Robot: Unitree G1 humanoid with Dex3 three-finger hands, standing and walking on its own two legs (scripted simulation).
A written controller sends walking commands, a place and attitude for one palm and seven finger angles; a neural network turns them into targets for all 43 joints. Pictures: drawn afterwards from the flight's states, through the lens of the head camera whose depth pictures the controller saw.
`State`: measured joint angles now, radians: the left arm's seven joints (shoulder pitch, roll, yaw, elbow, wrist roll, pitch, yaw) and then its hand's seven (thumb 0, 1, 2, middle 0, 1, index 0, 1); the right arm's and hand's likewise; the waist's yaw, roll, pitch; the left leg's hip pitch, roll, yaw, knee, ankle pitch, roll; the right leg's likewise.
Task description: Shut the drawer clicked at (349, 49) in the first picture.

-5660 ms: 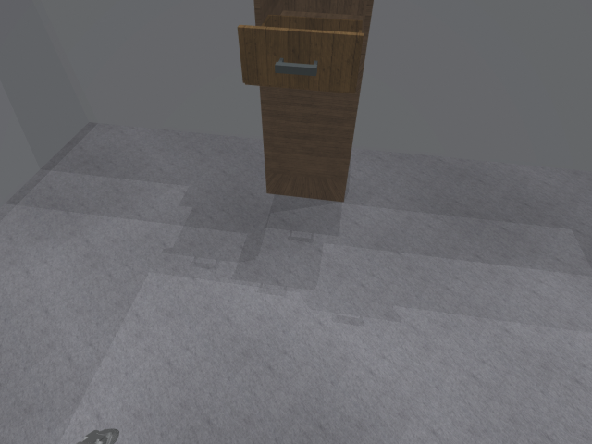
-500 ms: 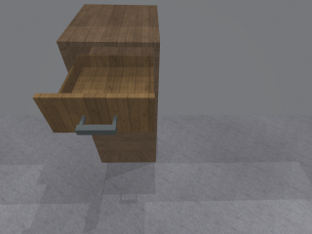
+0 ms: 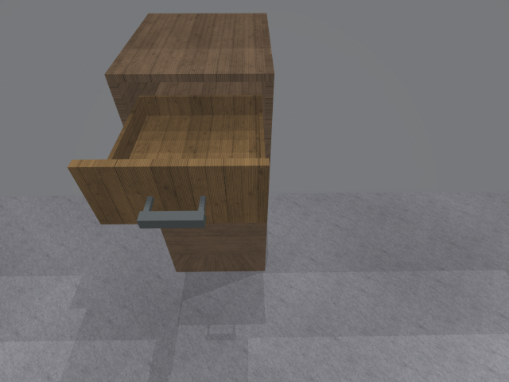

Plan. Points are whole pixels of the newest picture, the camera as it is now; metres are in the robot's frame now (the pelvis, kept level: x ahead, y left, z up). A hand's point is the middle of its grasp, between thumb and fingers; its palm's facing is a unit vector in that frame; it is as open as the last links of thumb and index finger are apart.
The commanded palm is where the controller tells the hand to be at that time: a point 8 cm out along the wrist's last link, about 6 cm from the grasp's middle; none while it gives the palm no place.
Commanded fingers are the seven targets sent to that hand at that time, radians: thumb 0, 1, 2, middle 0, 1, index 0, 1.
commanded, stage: look again from close up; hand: left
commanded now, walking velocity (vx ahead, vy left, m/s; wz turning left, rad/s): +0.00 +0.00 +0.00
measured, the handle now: (174, 210) +0.40 +0.17 +0.05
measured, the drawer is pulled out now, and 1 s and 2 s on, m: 0.30 0.30 0.30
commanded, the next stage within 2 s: shuffle to correct the standing spot in 0.18 s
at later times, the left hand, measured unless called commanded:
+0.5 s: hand out of the picture +0.02 +0.16 -0.18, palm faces +0.02 -0.99 -0.16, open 7.4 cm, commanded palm none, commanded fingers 0.00 0.90 0.90 -0.20 -0.30 -0.20 -0.30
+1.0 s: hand out of the picture +0.11 +0.16 -0.18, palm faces +0.10 -0.99 -0.14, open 7.4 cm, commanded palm none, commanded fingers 0.00 0.90 0.90 -0.20 -0.30 -0.20 -0.30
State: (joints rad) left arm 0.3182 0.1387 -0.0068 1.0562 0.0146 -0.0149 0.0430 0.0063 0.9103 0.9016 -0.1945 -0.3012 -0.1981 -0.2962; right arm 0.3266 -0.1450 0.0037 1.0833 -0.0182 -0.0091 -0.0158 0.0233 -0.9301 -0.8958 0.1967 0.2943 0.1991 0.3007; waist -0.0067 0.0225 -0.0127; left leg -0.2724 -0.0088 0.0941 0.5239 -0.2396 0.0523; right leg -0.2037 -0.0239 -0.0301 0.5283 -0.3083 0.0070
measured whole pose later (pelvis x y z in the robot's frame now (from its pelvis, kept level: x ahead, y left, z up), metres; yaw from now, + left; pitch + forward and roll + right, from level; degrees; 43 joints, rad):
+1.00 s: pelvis +0.13 +0.00 +0.01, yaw +2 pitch -1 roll -2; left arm 0.30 0.16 0.02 1.06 0.01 0.02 0.04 0.01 0.91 0.90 -0.19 -0.30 -0.20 -0.30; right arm 0.25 -0.14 0.01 1.08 -0.01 -0.04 -0.05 0.01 -0.94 -0.90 0.20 0.29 0.20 0.30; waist 0.02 -0.04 0.06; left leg -0.13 0.01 0.10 0.45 -0.30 0.07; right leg -0.42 -0.06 -0.04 0.94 -0.35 0.02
